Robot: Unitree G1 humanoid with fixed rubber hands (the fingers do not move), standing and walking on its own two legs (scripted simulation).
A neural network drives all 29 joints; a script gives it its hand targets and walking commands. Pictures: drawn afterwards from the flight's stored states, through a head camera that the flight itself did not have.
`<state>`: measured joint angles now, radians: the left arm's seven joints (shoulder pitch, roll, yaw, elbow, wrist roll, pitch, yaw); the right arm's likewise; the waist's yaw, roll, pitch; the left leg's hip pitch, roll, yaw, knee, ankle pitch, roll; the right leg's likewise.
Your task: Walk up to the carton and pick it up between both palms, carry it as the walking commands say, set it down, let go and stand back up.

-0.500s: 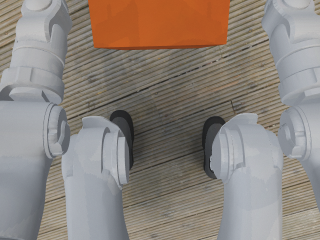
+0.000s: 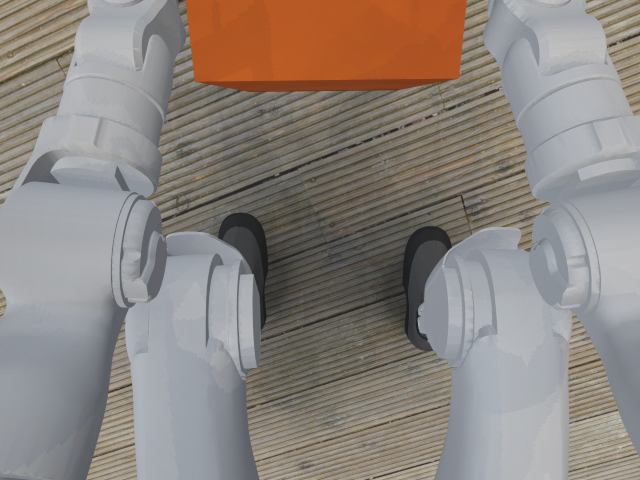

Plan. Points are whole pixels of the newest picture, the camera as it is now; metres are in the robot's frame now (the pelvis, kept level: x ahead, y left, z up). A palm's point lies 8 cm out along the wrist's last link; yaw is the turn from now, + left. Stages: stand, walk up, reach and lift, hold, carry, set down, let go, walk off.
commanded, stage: reach and lift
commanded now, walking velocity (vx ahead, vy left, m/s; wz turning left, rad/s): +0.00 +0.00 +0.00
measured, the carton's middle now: out of the picture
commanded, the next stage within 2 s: none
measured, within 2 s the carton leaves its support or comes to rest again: leaves its support in 0.82 s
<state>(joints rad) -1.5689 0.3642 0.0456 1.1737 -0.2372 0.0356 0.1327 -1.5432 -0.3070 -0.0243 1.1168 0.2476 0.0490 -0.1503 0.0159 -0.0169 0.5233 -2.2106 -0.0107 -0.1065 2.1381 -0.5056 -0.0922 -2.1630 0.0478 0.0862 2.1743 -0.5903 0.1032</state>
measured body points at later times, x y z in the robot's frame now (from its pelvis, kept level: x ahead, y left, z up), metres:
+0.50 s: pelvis +0.00 +0.00 -0.01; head +0.38 +0.01 +0.21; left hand +0.56 +0.18 -0.20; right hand +0.57 -0.12 -0.20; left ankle +0.13 +0.15 -0.35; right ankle +0.12 -0.14 -0.35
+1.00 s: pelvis +0.00 +0.00 +0.00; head +0.37 +0.01 +0.24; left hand +0.57 +0.17 -0.17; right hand +0.57 -0.13 -0.17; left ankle +0.13 +0.15 -0.35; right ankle +0.12 -0.14 -0.35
